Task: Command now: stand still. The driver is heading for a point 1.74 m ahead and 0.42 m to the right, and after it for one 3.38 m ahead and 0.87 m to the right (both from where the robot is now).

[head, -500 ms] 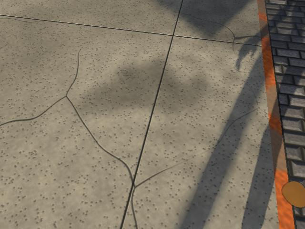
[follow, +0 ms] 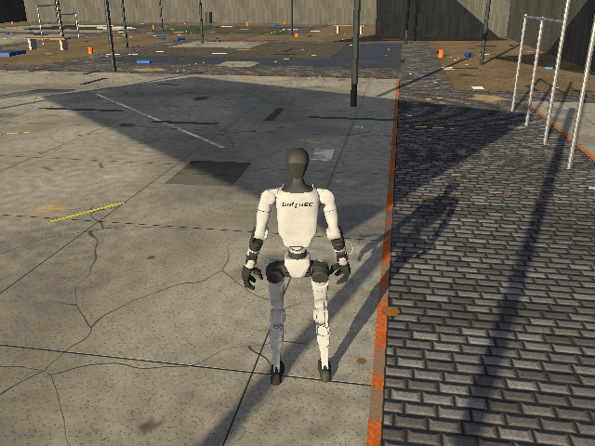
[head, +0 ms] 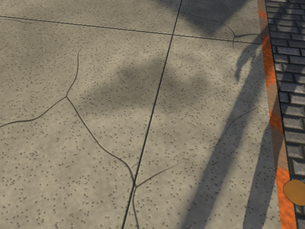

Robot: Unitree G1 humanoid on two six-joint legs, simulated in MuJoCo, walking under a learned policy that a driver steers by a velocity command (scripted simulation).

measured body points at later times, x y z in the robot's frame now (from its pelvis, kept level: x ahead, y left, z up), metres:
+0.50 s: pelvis +0.01 -0.01 +0.00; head +0.01 -0.01 +0.45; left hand +0.02 +0.24 -0.15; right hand +0.02 -0.26 -0.15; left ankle -0.02 +0.12 -0.74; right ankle +0.00 -0.15 -0.73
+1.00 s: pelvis +0.20 -0.02 -0.01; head +0.24 -0.03 +0.44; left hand +0.07 +0.22 -0.14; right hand +0.44 -0.23 -0.10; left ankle +0.38 +0.10 -0.71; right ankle +0.01 -0.13 -0.74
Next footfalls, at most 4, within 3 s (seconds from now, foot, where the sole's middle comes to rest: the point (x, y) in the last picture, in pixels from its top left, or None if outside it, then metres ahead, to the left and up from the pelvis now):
1.06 left None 0.42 0.10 -0.77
1.60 right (190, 184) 0.73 -0.14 -0.77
2.10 left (161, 132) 1.05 0.00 -0.77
2.62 right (226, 118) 1.15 -0.37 -0.77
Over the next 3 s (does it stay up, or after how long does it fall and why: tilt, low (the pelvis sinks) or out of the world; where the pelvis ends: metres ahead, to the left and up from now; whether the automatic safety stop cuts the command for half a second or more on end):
stays up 1.22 -0.30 0.01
